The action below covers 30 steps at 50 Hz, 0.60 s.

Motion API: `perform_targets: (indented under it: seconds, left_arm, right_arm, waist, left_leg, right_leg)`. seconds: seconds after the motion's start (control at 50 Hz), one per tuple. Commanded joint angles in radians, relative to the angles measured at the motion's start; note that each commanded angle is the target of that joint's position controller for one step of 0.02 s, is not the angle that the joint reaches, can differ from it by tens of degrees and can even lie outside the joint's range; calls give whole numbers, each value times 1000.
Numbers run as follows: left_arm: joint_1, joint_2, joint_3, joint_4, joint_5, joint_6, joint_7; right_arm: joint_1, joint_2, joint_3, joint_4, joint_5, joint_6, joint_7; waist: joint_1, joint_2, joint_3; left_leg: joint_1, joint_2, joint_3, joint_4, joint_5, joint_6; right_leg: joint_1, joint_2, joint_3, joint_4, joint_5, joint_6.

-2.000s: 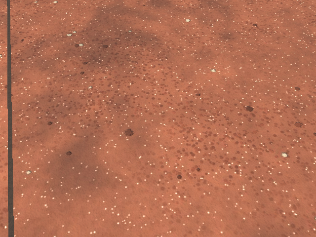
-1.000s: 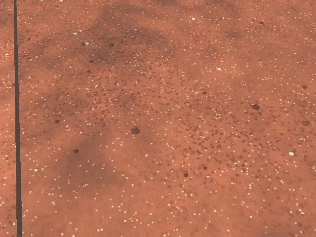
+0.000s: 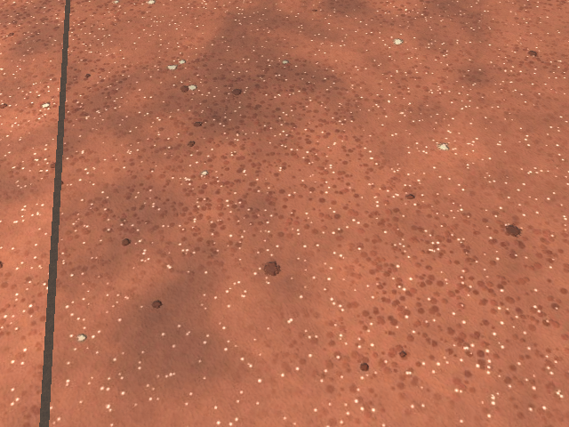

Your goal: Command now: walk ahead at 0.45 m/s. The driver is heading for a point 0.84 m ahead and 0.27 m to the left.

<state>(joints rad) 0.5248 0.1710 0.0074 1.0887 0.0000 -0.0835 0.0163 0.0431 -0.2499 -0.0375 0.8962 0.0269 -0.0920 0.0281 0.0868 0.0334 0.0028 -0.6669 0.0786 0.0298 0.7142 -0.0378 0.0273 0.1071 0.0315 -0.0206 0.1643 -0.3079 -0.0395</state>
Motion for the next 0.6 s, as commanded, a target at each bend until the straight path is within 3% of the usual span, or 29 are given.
perform_targets:
  seconds: [0.02,0.06,0.08,0.1,0.12,0.14,0.16,0.18,0.2,0.22,0.24,0.26,0.28,0.32,0.38,0.44,0.52,0.56,0.6]
  left_arm:
    - [43,189,39,-26,-16,-9,11]
    - [25,196,47,-29,-17,-5,11]
    - [11,209,52,-34,-13,0,11]
    - [-5,219,58,-40,-6,10,11]
    - [-22,212,55,-49,1,19,9]
    - [-33,190,43,-76,13,20,5]
    - [111,22,1,-82,5,-1,-13]
    - [53,85,15,-71,-18,-34,-20]
    - [-64,160,38,-118,-50,-51,-22]
    - [-134,176,41,-138,-50,-57,-14]
    - [-161,175,51,-140,-37,-52,-3]
    - [-133,153,55,-136,-27,-37,2]
    - [-111,129,55,-132,-25,-22,5]
    - [-124,115,59,-143,-22,-3,9]
    - [-268,142,68,-201,-6,0,12]
    - [-365,108,55,-229,2,-12,1]
    - [-468,112,46,-254,-5,-11,-16]
    - [-476,139,51,-265,0,-14,-25]
    - [-387,183,70,-239,13,-24,-24]
  right_arm:
    - [-176,-33,7,-115,7,-13,12]
    - [-163,-64,-3,-127,6,-18,19]
    - [-119,-87,-15,-120,4,-20,20]
    - [-22,-118,-32,-96,5,-20,16]
    - [146,-156,-56,-45,9,-15,9]
    - [326,-212,-75,-4,1,-8,-1]
    - [425,-286,-90,26,-20,-4,3]
    - [392,-196,-63,28,-19,-4,5]
    - [281,-152,-48,16,-14,-10,5]
    - [175,-121,-37,-10,-15,-17,7]
    - [122,-93,-30,-15,-26,-23,14]
    - [101,-71,-23,-10,-36,-29,18]
    - [102,-57,-20,1,-35,-30,21]
    - [140,-71,-21,25,-30,-33,15]
    - [199,-117,-28,46,-34,-31,-10]
    - [230,-122,-24,52,-37,-15,-27]
    - [307,-137,-22,88,-24,5,-36]
    - [301,-138,-23,96,-20,19,-40]
    - [274,-138,-25,94,-11,30,-44]
  waist:
    - [-20,-134,169]
    - [-56,-135,140]
    - [-89,-153,91]
    - [-143,-174,15]
    - [-224,-173,-86]
    - [-290,-110,-209]
    - [-207,186,-406]
    - [-227,161,-382]
    - [-193,130,-185]
    - [-156,23,-95]
    - [-120,-22,-44]
    - [-78,4,-33]
    - [-60,27,-25]
    - [-48,36,12]
    - [-68,10,66]
    - [-90,12,54]
    - [-132,28,18]
    - [-119,39,2]
    - [-58,30,-36]
  left_leg:
    - [37,-37,25,-131,62,16]
    - [83,-52,18,-177,39,49]
    - [155,-76,30,-174,15,65]
    - [280,-108,49,-159,-14,86]
    - [492,-130,61,-167,-13,113]
    - [807,21,-114,-143,-65,167]
    - [1142,296,-647,-274,-353,346]
    - [1090,297,-830,-442,-432,321]
    - [925,269,-668,-459,-393,264]
    - [739,238,-518,-484,-262,237]
    - [594,200,-404,-509,-146,218]
    - [504,160,-319,-536,-100,203]
    - [456,137,-275,-560,-91,203]
    - [398,122,-213,-600,-61,217]
    - [420,125,-176,-622,46,226]
    - [420,66,-49,-564,349,178]
    - [522,82,-42,-494,368,157]
    - [597,112,-71,-424,383,141]
    - [625,94,-104,-299,391,107]
  right_leg:
    - [-135,-250,104,-87,383,-132]
    - [-51,-274,85,-22,550,-111]
    - [-14,-280,75,48,734,-98]
    - [2,-274,57,169,923,-84]
    - [-47,-235,27,367,1005,-59]
    - [-276,-195,16,657,758,-33]
    - [-643,11,33,1069,28,30]
    - [-750,12,180,1210,-227,2]
    - [-839,-44,150,1250,-168,-18]
    - [-798,-103,125,1205,-63,-25]
    - [-743,-140,108,1149,-1,-24]
    - [-668,-172,114,1102,34,-25]
    - [-631,-181,111,1068,42,-23]
    - [-641,-193,91,1004,57,-11]
    - [-764,-205,79,838,193,27]
    - [-681,-153,28,577,353,37]
    - [-604,-92,15,418,441,33]
    - [-591,-81,33,367,380,9]
    - [-464,-58,30,266,404,-21]
